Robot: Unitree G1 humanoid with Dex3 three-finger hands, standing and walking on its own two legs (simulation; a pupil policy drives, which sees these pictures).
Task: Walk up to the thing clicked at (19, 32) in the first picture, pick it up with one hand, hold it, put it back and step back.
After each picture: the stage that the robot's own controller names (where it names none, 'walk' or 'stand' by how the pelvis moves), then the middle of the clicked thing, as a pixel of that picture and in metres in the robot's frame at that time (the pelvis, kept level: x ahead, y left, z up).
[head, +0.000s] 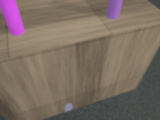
stand; (10, 9) +0.70 +0.35 +0.09
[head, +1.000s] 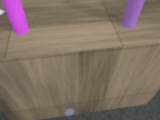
walk; (13, 6) +0.65 +0.34 +0.10
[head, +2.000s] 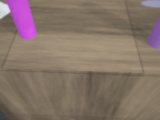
rise first; (19, 8) +0.58 +0.24 +0.13
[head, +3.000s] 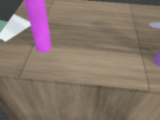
stand; (39, 25) +0.58 +0.20 +0.09
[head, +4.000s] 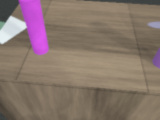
stand; (35, 27) +0.57 +0.21 +0.09
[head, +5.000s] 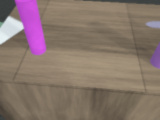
stand; (32, 27) +0.57 +0.22 +0.09
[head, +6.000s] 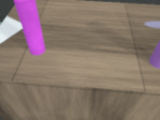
stand; (31, 27) +0.57 +0.22 +0.09
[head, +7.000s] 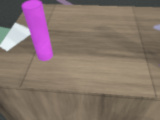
rise first; (39, 33) +0.54 +0.21 +0.10
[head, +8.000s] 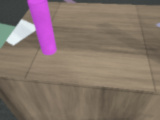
go down; (44, 28) +0.58 +0.21 +0.10
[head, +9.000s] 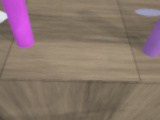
go down; (18, 17) +0.57 +0.21 +0.11
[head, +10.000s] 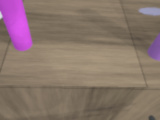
go down; (15, 18) +0.54 +0.20 +0.12
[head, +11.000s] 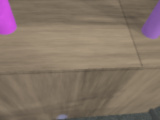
close in; out of the picture +0.56 +0.22 +0.15
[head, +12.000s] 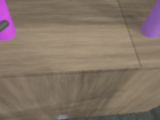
lift; out of the picture +0.54 +0.22 +0.15
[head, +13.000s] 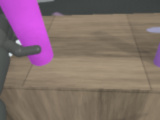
lift; (27, 22) +0.32 +0.13 +0.32
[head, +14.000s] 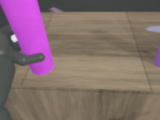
hold; (30, 32) +0.33 +0.14 +0.28
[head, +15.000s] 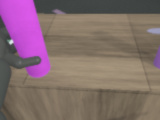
hold; (27, 35) +0.32 +0.15 +0.28
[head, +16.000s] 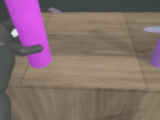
crouch; (29, 25) +0.37 +0.15 +0.28
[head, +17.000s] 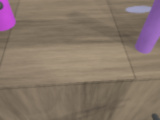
lower; out of the picture +0.50 +0.20 +0.29
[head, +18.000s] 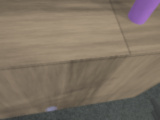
lower; out of the picture +0.55 +0.20 +0.17
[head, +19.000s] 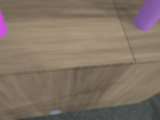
lower; out of the picture +0.53 +0.20 +0.16
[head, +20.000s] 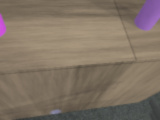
lower; out of the picture +0.53 +0.21 +0.16
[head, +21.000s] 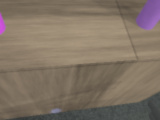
lower; out of the picture +0.53 +0.21 +0.16
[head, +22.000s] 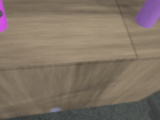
draw back; out of the picture +0.55 +0.19 +0.17
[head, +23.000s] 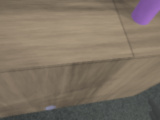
rise; out of the picture +0.52 +0.21 +0.17
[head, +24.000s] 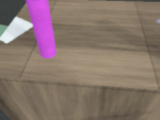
sink last; (43, 28) +0.53 +0.19 +0.14
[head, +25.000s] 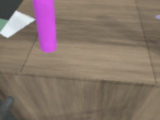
stand; (46, 23) +0.55 +0.18 +0.13
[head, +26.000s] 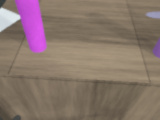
stand; (32, 22) +0.54 +0.20 +0.14
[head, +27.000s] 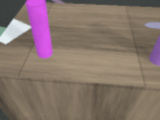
stand; (41, 31) +0.57 +0.19 +0.10
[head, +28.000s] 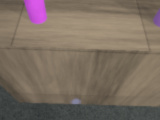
walk; out of the picture +0.62 +0.18 +0.12
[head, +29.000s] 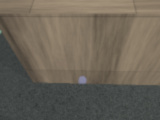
walk; out of the picture +0.86 +0.21 +0.11
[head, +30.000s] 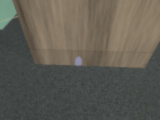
stand; out of the picture +1.17 +0.22 +0.12
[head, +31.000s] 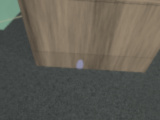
stand; out of the picture +1.16 +0.18 +0.10
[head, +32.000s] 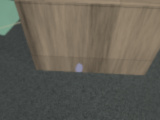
stand; out of the picture +1.16 +0.18 +0.09
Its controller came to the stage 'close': yes
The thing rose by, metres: 0.20
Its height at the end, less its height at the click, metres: +0.00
